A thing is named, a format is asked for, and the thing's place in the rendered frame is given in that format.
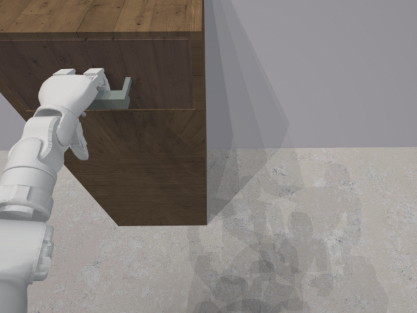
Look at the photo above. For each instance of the left robot upper arm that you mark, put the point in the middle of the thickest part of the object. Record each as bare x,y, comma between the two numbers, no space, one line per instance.
25,256

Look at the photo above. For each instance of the handle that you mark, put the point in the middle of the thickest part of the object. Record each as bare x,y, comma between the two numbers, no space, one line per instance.
112,99

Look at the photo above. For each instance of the robot left forearm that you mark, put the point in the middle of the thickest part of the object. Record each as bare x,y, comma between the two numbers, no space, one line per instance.
29,177

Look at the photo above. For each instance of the drawer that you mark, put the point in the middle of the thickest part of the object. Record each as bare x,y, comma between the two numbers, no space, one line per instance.
160,67

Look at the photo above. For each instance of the left robot hand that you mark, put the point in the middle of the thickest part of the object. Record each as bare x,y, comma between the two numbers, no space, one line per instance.
74,93

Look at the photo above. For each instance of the cabinet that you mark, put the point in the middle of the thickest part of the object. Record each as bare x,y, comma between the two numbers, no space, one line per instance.
146,167

